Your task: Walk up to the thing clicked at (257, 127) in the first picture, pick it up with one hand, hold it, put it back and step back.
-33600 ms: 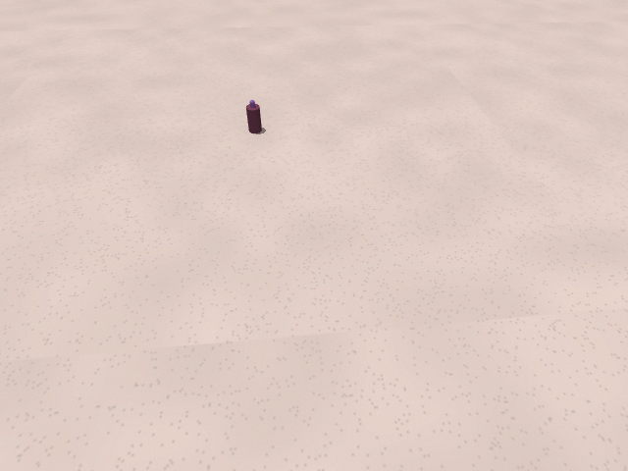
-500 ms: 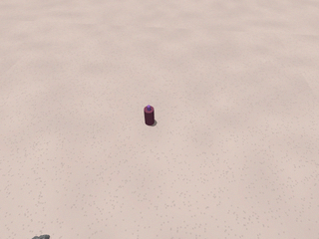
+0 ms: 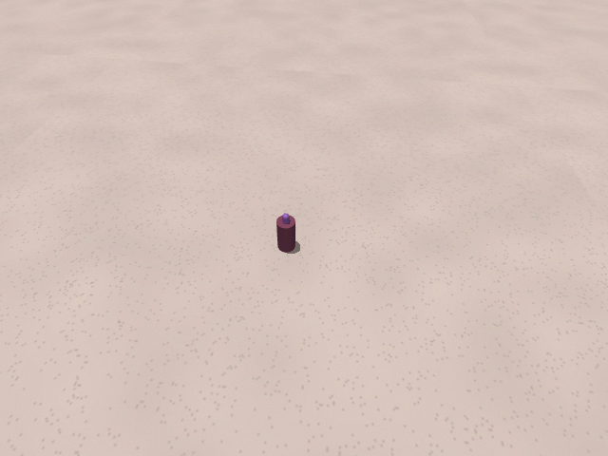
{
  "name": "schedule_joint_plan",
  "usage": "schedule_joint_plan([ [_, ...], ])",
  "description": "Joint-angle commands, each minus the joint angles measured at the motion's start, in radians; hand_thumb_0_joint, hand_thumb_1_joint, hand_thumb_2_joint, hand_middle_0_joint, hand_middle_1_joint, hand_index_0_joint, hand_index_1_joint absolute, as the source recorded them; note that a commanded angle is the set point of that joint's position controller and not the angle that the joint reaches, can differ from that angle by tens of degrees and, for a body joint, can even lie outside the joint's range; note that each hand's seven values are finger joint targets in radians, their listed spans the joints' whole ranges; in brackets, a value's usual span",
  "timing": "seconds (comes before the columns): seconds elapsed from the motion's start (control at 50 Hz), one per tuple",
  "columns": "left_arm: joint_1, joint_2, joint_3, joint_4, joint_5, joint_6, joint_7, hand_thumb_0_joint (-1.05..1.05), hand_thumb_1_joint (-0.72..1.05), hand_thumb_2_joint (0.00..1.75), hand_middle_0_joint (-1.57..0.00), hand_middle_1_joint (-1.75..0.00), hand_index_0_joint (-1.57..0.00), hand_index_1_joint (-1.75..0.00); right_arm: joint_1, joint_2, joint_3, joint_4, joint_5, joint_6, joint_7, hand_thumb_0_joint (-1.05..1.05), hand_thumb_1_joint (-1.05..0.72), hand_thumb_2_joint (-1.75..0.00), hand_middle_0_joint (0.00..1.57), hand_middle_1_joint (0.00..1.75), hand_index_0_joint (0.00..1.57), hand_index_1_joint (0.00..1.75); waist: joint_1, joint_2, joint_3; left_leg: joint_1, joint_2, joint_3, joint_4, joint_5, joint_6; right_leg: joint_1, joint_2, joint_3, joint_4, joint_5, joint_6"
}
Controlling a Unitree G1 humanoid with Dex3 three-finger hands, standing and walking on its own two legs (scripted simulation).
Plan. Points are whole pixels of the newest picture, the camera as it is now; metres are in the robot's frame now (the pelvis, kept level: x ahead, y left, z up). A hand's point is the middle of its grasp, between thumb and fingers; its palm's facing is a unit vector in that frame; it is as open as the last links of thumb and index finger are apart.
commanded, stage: step back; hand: left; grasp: from the side
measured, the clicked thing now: (286, 230) +1.08 +0.12 -0.66
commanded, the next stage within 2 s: stand in 0.36 s
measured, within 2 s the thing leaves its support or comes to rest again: neither
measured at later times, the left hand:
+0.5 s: hand (143, 436) +0.18 +0.25 -0.14, palm faces -0.04 -0.94 -0.34, open 7.4 cm
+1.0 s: hand out of the picture +0.12 +0.25 -0.13, palm faces -0.03 -0.94 -0.35, open 7.4 cm
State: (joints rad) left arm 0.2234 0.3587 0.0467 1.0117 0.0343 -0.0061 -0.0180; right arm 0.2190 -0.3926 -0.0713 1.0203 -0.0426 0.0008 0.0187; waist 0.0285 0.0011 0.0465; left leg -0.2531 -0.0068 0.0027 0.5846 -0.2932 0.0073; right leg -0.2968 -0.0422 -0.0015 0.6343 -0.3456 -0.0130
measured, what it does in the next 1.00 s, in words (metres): stands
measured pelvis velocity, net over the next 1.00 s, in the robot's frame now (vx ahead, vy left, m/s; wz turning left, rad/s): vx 0.04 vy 0.00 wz -0.02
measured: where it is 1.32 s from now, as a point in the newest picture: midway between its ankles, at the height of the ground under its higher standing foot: outside the picture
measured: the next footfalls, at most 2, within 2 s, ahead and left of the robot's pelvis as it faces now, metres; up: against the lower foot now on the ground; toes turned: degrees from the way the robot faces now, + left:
none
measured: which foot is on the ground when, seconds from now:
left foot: down 0.00-1.00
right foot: down 0.00-1.00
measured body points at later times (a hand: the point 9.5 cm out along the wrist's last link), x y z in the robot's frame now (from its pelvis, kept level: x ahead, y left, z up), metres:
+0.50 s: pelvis +0.06 +0.00 +0.01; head +0.08 +0.00 +0.46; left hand +0.19 +0.30 -0.11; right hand +0.13 -0.30 -0.13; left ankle +0.04 +0.13 -0.73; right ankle +0.05 -0.13 -0.73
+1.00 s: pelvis +0.04 +0.00 +0.02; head +0.04 -0.01 +0.47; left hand +0.12 +0.30 -0.11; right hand +0.12 -0.30 -0.11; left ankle +0.04 +0.13 -0.73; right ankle +0.05 -0.13 -0.73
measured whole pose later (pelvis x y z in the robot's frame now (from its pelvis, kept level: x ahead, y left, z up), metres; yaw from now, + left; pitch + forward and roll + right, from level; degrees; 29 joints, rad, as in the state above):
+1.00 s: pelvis +0.04 +0.00 +0.02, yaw -1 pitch -3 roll +0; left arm 0.09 0.35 0.00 1.16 0.01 -0.02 -0.01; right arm 0.07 -0.35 -0.01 1.14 -0.01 -0.01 0.01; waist 0.01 0.01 0.05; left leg -0.08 0.03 0.02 0.32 -0.18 -0.02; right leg -0.10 -0.01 -0.02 0.31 -0.15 0.01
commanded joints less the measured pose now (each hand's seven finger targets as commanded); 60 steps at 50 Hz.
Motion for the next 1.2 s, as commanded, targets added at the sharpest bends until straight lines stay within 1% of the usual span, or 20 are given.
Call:
schedule_joint_plan([
  [0.0,-0.091,0.22,0.049,-0.088,-0.017,-0.03,0.019,0.0,0.9,0.9,-0.2,-0.3,-0.2,-0.3,-0.074,-0.243,-0.055,-0.092,-0.007,-0.047,-0.018,0.0,-0.9,-0.9,0.2,0.3,0.2,0.3,-0.039,0.062,0.057,0.001,0.314,-0.444,-0.359,-0.323,0.2,-0.181,0.013,0.087,0.206,-0.136,-0.009],
  [0.08,-0.074,0.189,0.04,-0.069,-0.024,-0.047,0.018,0.0,0.9,0.9,-0.2,-0.3,-0.2,-0.3,-0.059,-0.217,-0.044,-0.074,0.0,-0.052,-0.022,0.0,-0.9,-0.9,0.2,0.3,0.2,0.3,-0.038,0.188,-0.027,0.147,0.235,-0.22,-0.187,0.313,0.148,-0.104,0.017,0.007,0.028,-0.097,-0.008],
  [0.12,-0.059,0.165,0.038,-0.053,-0.021,-0.056,0.025,0.0,0.9,0.9,-0.2,-0.3,-0.2,-0.3,-0.065,-0.2,-0.035,-0.074,0.018,-0.04,-0.025,0.0,-0.9,-0.9,0.2,0.3,0.2,0.3,-0.018,0.177,-0.06,0.136,0.195,-0.121,-0.08,0.575,0.112,0.039,0.052,-0.046,-0.152,0.08,-0.013],
  [0.14,-0.041,0.172,0.042,-0.04,-0.018,-0.058,0.03,0.0,0.9,0.9,-0.2,-0.3,-0.2,-0.3,-0.07,-0.189,-0.032,-0.076,0.029,-0.034,-0.027,0.0,-0.9,-0.9,0.2,0.3,0.2,0.3,-0.006,0.143,-0.074,0.079,0.175,-0.097,-0.033,0.567,0.08,0.145,0.05,-0.034,-0.21,0.219,-0.022],
  [0.16,-0.018,0.207,0.051,-0.033,-0.013,-0.06,0.036,0.0,0.9,0.9,-0.2,-0.3,-0.2,-0.3,-0.08,-0.164,-0.022,-0.087,0.04,-0.031,-0.03,0.0,-0.9,-0.9,0.2,0.3,0.2,0.3,0.005,0.073,-0.109,-0.005,0.141,-0.071,0.029,0.493,0.047,0.262,0.002,0.038,-0.195,0.382,-0.042],
  [0.18,0.007,0.269,0.064,-0.031,-0.013,-0.065,0.041,0.0,0.9,0.9,-0.2,-0.3,-0.2,-0.3,-0.08,-0.13,-0.012,-0.099,0.051,-0.03,-0.031,0.0,-0.9,-0.9,0.2,0.3,0.2,0.3,0.014,-0.043,-0.154,-0.116,0.069,-0.041,0.111,0.316,0.003,0.328,-0.134,0.243,-0.18,0.434,-0.11],
  [0.2,-0.024,0.316,0.07,-0.042,-0.022,-0.06,0.037,0.0,0.9,0.9,-0.2,-0.3,-0.2,-0.3,-0.069,-0.134,-0.013,-0.093,0.042,-0.025,-0.037,0.0,-0.9,-0.9,0.2,0.3,0.2,0.3,0.001,-0.121,-0.145,-0.086,0.031,-0.008,0.172,-0.009,-0.009,0.253,-0.265,0.35,-0.181,0.448,-0.212],
  [0.22,-0.058,0.294,0.061,-0.056,-0.022,-0.058,0.035,0.0,0.9,0.9,-0.2,-0.3,-0.2,-0.3,-0.07,-0.138,-0.014,-0.081,0.032,-0.023,-0.04,0.0,-0.9,-0.9,0.2,0.3,0.2,0.3,-0.008,-0.131,-0.115,-0.109,0.034,-0.015,0.173,-0.206,-0.001,0.235,-0.296,0.362,-0.183,0.457,-0.244],
  [0.24,-0.082,0.275,0.055,-0.062,-0.022,-0.057,0.036,0.0,0.9,0.9,-0.2,-0.3,-0.2,-0.3,-0.078,-0.142,-0.013,-0.072,0.026,-0.024,-0.038,0.0,-0.9,-0.9,0.2,0.3,0.2,0.3,-0.011,-0.131,-0.087,-0.115,0.039,-0.017,0.167,-0.27,0.003,0.191,-0.287,0.336,-0.188,0.453,-0.24],
  [0.28,-0.151,0.262,0.046,-0.078,-0.017,-0.05,0.04,0.0,0.9,0.9,-0.2,-0.3,-0.2,-0.3,-0.03,-0.135,-0.01,-0.041,0.025,-0.031,-0.03,0.0,-0.9,-0.9,0.2,0.3,0.2,0.3,-0.055,-0.144,-0.045,-0.015,0.06,-0.014,-0.026,-0.107,0.01,0.079,-0.227,0.25,-0.164,0.423,-0.167],
  [0.3,-0.184,0.244,0.04,-0.083,-0.021,-0.046,0.038,0.0,0.9,0.9,-0.2,-0.3,-0.2,-0.3,-0.006,-0.144,-0.015,-0.02,0.024,-0.04,-0.028,0.0,-0.9,-0.9,0.2,0.3,0.2,0.3,-0.07,-0.121,-0.064,0.067,0.081,-0.033,-0.119,0.116,0.013,0.05,-0.164,0.171,-0.121,0.472,-0.102],
  [0.32,-0.198,0.22,0.036,-0.093,-0.025,-0.042,0.037,0.0,0.9,0.9,-0.2,-0.3,-0.2,-0.3,0.001,-0.176,-0.027,-0.013,0.013,-0.045,-0.031,0.0,-0.9,-0.9,0.2,0.3,0.2,0.3,-0.066,-0.068,-0.076,0.093,0.134,-0.114,-0.169,0.254,0.041,0.031,-0.094,0.103,-0.043,0.457,-0.048],
  [0.34,-0.135,0.171,0.012,-0.068,-0.047,-0.032,0.035,0.0,0.9,0.9,-0.2,-0.3,-0.2,-0.3,-0.044,-0.208,-0.017,-0.029,0.014,-0.06,-0.03,0.0,-0.9,-0.9,0.2,0.3,0.2,0.3,-0.019,-0.018,-0.081,0.145,0.231,-0.263,-0.246,0.391,0.077,0.01,-0.013,0.047,-0.015,0.333,-0.003],
  [0.36,-0.126,0.188,0.015,-0.052,-0.053,-0.023,0.035,0.0,0.9,0.9,-0.2,-0.3,-0.2,-0.3,-0.104,-0.244,-0.019,-0.038,0.02,-0.066,-0.025,0.0,-0.9,-0.9,0.2,0.3,0.2,0.3,0.003,0.002,-0.06,0.09,0.266,-0.253,-0.181,0.512,0.126,0.079,-0.006,0.044,-0.079,0.161,0.005],
  [0.38,-0.13,0.186,0.011,-0.033,-0.049,-0.026,0.033,0.0,0.9,0.9,-0.2,-0.3,-0.2,-0.3,-0.14,-0.228,-0.017,-0.028,0.023,-0.065,-0.024,0.0,-0.9,-0.9,0.2,0.3,0.2,0.3,0.009,0.012,-0.073,0.069,0.231,-0.2,-0.151,0.51,0.096,0.144,-0.033,0.063,-0.147,0.24,-0.002],
  [0.42,-0.164,0.2,0.012,-0.019,-0.041,-0.034,0.028,0.0,0.9,0.9,-0.2,-0.3,-0.2,-0.3,-0.131,-0.169,0.003,-0.015,0.044,-0.058,-0.028,0.0,-0.9,-0.9,0.2,0.3,0.2,0.3,-0.023,0.0,-0.098,0.126,0.143,-0.091,-0.148,0.481,0.026,0.186,-0.073,0.088,-0.161,0.482,-0.019],
  [0.48,-0.176,0.199,0.006,-0.004,-0.036,-0.035,0.029,0.0,0.9,0.9,-0.2,-0.3,-0.2,-0.3,-0.136,-0.18,0.005,0.007,0.045,-0.051,-0.033,0.0,-0.9,-0.9,0.2,0.3,0.2,0.3,-0.027,0.007,-0.129,0.173,0.14,-0.072,-0.167,0.517,0.016,0.224,-0.083,0.081,-0.181,0.579,-0.023],
  [0.9,-0.213,0.206,-0.005,0.079,-0.027,-0.037,0.025,0.0,0.9,0.9,-0.2,-0.3,-0.2,-0.3,-0.212,-0.162,0.024,0.058,0.036,-0.036,-0.019,0.0,-0.9,-0.9,0.2,0.3,0.2,0.3,-0.036,-0.004,-0.058,0.164,0.139,-0.07,-0.329,0.193,0.001,0.198,-0.09,0.084,-0.378,0.288,0.003],
  [0.98,-0.201,0.209,-0.006,0.082,-0.025,-0.033,0.022,0.0,0.9,0.9,-0.2,-0.3,-0.2,-0.3,-0.205,-0.169,0.022,0.066,0.033,-0.034,-0.016,0.0,-0.9,-0.9,0.2,0.3,0.2,0.3,-0.032,0.004,-0.025,0.135,0.136,-0.076,-0.34,0.084,0.004,0.155,-0.084,0.09,-0.4,0.146,0.004],
  [1.18,-0.153,0.208,-0.007,0.084,-0.025,-0.03,0.02,0.0,0.9,0.9,-0.2,-0.3,-0.2,-0.3,-0.171,-0.169,0.025,0.07,0.03,-0.032,-0.015,0.0,-0.9,-0.9,0.2,0.3,0.2,0.3,-0.023,0.004,-0.03,0.099,0.131,-0.09,-0.345,0.035,0.009,0.141,-0.08,0.09,-0.392,0.107,0.001],
])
